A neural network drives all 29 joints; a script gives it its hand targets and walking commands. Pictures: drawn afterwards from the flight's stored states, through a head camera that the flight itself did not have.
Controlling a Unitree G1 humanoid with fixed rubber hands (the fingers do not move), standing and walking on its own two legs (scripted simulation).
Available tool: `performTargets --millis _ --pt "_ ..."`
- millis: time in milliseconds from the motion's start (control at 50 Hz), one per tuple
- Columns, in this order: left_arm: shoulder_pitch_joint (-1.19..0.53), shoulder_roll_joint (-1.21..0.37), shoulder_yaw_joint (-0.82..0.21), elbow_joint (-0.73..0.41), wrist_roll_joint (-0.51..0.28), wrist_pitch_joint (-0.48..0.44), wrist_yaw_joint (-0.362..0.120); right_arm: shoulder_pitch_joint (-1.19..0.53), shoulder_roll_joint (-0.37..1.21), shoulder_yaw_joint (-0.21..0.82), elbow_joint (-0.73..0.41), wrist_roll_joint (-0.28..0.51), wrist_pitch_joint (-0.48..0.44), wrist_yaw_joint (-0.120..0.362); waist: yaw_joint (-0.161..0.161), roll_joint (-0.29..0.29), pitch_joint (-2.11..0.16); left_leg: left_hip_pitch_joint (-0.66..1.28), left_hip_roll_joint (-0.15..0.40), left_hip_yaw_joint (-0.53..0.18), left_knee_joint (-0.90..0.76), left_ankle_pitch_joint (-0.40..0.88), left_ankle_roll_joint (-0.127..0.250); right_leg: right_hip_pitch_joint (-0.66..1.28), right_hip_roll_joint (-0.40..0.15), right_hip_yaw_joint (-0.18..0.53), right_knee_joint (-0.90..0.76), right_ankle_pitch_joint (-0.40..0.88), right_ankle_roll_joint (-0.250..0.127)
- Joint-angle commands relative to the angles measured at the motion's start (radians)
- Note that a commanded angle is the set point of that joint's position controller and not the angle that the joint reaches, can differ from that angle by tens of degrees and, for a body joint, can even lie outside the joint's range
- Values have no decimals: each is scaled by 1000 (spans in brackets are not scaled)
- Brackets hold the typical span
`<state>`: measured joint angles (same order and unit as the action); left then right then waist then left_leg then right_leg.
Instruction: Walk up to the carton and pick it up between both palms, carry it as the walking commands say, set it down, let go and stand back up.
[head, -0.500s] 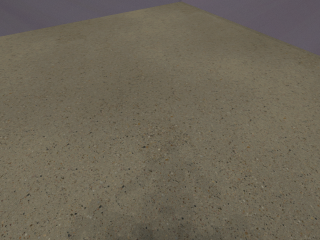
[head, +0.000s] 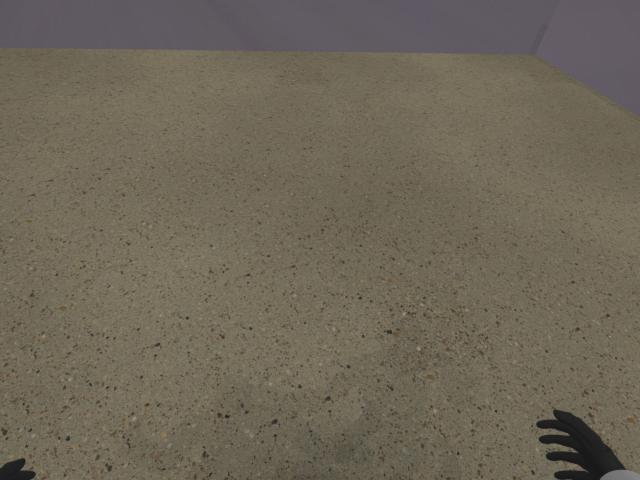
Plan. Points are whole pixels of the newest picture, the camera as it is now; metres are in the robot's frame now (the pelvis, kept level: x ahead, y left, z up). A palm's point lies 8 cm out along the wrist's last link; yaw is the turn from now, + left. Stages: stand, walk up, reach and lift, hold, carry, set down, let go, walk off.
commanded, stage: walk up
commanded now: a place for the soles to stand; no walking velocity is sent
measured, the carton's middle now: out of the picture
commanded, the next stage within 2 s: none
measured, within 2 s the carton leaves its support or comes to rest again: neither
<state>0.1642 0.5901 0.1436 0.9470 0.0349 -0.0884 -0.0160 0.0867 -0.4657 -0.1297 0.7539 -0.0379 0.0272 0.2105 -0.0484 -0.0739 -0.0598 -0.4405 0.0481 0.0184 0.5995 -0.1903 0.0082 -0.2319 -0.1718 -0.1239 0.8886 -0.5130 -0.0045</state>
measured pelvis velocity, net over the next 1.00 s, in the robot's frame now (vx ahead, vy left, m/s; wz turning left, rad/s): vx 0.41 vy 0.27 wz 0.77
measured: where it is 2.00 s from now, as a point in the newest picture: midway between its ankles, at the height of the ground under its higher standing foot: (33, 337)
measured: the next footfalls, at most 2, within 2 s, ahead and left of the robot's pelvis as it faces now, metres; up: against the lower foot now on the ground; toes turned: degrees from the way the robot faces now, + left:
right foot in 0.24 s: +0.24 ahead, -0.07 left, +0.00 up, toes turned +7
left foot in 0.72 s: +0.29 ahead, +0.36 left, +0.00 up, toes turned +42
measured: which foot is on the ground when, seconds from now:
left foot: down 0.00-0.24, up 0.26-0.70, down 0.72-1.00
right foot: up 0.00-0.22, down 0.24-0.72, up 0.74-1.00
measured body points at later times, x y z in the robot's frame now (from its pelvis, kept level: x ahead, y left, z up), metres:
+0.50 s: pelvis +0.18 +0.05 +0.03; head +0.18 +0.01 +0.47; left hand +0.01 +0.42 -0.01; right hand +0.55 -0.12 -0.02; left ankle +0.17 +0.26 -0.67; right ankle +0.20 -0.07 -0.72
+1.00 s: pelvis +0.41 +0.27 +0.00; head +0.43 +0.28 +0.45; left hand +0.27 +0.63 -0.06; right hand +0.72 +0.08 -0.09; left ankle +0.26 +0.33 -0.72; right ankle +0.60 +0.28 -0.71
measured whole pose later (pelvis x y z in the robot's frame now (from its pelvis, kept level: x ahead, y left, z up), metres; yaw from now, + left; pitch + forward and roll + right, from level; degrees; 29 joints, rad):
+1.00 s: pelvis +0.41 +0.27 +0.00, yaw +44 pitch +1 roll +3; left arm 0.18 0.54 0.07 0.90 0.00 -0.13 -0.05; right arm 0.21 -0.49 -0.09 0.85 0.00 0.00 0.14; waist -0.06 -0.04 0.01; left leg -0.12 -0.04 -0.03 0.47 -0.36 0.02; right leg -0.53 -0.14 -0.09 0.62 -0.17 -0.01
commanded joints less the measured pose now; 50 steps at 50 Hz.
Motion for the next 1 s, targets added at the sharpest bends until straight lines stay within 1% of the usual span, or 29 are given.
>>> performTargets --millis 0,60,120,160,200,220,240,260,280,300,340,360,420,440,500,640,680,700,720,740,760,780,800,820,860,900,940,960,980 --pt "6 168 5 -73 -39 -41 -4 -50 -301 -65 -93 10 1 -23 16 263 2 389 157 -470 -403 -375 229 -422 50 88 41 51 6" --pt "83 167 11 -51 -31 -27 -7 -106 -244 -41 -140 -9 -14 -22 45 313 -46 214 64 -353 -401 -286 187 -232 94 49 -84 104 10" --pt "102 148 14 -57 -33 -32 4 -108 -238 -45 -162 -24 -11 -16 36 287 -48 111 82 -396 -395 -259 201 -141 126 50 -187 150 5" --pt "142 135 19 -46 -39 -44 15 -156 -225 -45 -178 -25 -9 -9 65 275 -26 -11 65 -382 -363 -252 180 -13 143 46 -315 226 -7" --pt "276 149 30 -6 -35 -58 29 -220 -180 -28 -196 -16 -6 -7 155 150 -69 -238 -64 -256 -240 -287 59 330 157 10 -525 336 -43" --pt "354 196 43 6 -20 -59 41 -199 -123 -11 -203 -8 -11 -13 202 -59 -97 -397 -164 -141 -61 -335 -9 495 47 143 -671 161 -82" --pt "226 243 54 -45 -9 -66 58 -159 -87 1 -191 -20 -8 -18 147 -186 -73 -434 -112 -122 285 -187 -24 371 -261 445 -758 -36 -99" --pt "103 265 55 -115 -13 -66 65 -80 -148 -10 -167 -23 -6 -22 92 -87 -52 -398 -28 -169 421 -165 -35 234 -397 587 -826 -252 -168" --pt "57 244 46 -118 -18 -72 54 -51 -211 -16 -119 -18 -9 -15 47 8 -53 -320 31 -177 445 -115 -31 162 -357 526 -807 -278 -191" --pt "54 231 41 -102 -20 -75 45 -71 -225 -15 -102 -6 -10 -5 41 9 -35 -285 76 -181 412 -90 -41 128 -293 404 -779 -174 -184" --pt "93 210 31 -76 -19 -73 28 -114 -214 -2 -70 6 -4 9 67 -36 -6 -258 82 -129 374 -56 -64 110 -195 188 -758 -44 -149" --pt "118 204 30 -67 -17 -74 20 -142 -204 2 -60 12 -8 17 82 -17 6 -252 83 -92 339 -42 -78 113 -179 130 -769 -12 -146" --pt "148 217 35 -43 -17 -77 11 -229 -181 15 -40 28 -11 35 102 -17 39 -236 93 -22 270 15 -102 138 -172 30 -813 39 -146" --pt "121 236 36 -47 -29 -74 13 -234 -202 11 -47 37 -14 36 119 14 86 -258 102 -27 232 71 -99 110 -197 22 -809 69 -104" --pt "130 243 34 -25 -31 -68 11 -271 -193 10 -32 48 -16 33 118 -24 89 -235 105 4 172 116 -99 173 -185 -60 -813 151 -89" --pt "177 257 40 12 -25 -46 7 -413 -177 7 -54 49 -18 14 149 -33 82 -196 71 69 -29 1 -38 384 -208 -188 -708 453 -119" --pt "138 266 43 3 -35 -33 5 -317 -192 -5 -28 46 -24 -7 81 -18 2 10 -18 150 -154 -37 14 372 -189 -234 -525 705 -106" --pt "122 241 34 -8 -38 -27 1 -181 -233 -22 11 37 -28 -25 10 35 -91 251 -65 168 -190 -48 69 269 -154 -258 -291 784 -92" --pt "128 177 6 -30 -37 -29 1 32 -316 -55 73 15 -28 -52 -92 139 -198 620 -62 76 -160 -164 155 -17 -92 -267 45 748 -55" --pt "85 111 -19 -103 -36 -48 3 164 -437 -85 81 2 -24 -77 -152 411 -178 878 184 -402 -215 -211 266 -517 61 -207 320 195 -12" --pt "-12 180 -19 -141 -43 -59 -7 178 -410 -75 62 47 -19 -93 -141 279 -133 873 252 -582 -277 -232 299 -656 75 -7 337 3 -9" --pt "-29 201 -19 -110 -41 -69 -22 115 -380 -76 69 66 -18 -103 -97 77 -89 807 275 -476 -285 -174 272 -650 -2 76 269 80 -17" --pt "12 183 -23 -89 -54 -70 -27 53 -344 -57 58 62 -26 -106 -46 67 -28 738 220 -389 -293 -60 250 -606 -9 104 182 155 -19" --pt "45 171 -24 -80 -57 -68 -24 15 -305 -37 30 58 -34 -108 -5 108 -5 609 183 -343 -302 14 239 -521 -17 112 103 182 -9" --pt "111 168 -25 -58 -51 -52 -23 -112 -262 -16 -13 53 -50 -101 78 165 11 360 113 -232 -328 -12 226 -338 -15 86 -21 166 13" --pt "78 150 -30 -76 -48 -46 -29 -137 -260 -14 -35 36 -56 -85 81 219 50 204 114 -233 -378 -176 247 -271 19 34 -161 154 11" --pt "33 134 -26 -91 -36 -53 -23 -124 -249 -14 -38 32 -68 -73 77 246 56 77 91 -237 -381 -244 224 -117 55 9 -252 345 2" --pt "71 116 -26 -72 -35 -58 -23 -134 -240 -14 -35 34 -70 -70 111 234 31 -25 62 -201 -335 -279 196 36 75 0 -303 475 -1" --pt "170 137 -10 -41 -32 -59 -19 -152 -217 -5 -38 30 -72 -69 170 173 -1 -179 32 -184 -244 -325 164 233 58 19 -288 509 -20"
